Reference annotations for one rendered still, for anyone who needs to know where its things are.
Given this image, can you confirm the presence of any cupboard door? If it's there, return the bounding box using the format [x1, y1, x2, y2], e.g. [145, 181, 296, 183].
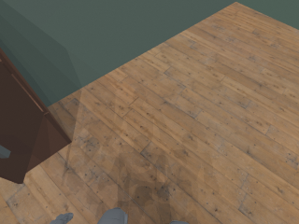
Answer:
[0, 62, 44, 184]

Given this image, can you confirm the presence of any handle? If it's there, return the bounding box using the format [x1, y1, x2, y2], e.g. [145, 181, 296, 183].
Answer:
[0, 145, 11, 159]

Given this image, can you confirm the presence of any robot left hand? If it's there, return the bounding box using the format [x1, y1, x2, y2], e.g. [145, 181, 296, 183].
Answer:
[50, 213, 74, 224]

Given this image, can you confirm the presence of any robot left thigh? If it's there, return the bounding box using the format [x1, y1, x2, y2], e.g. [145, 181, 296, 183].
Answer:
[97, 208, 128, 224]

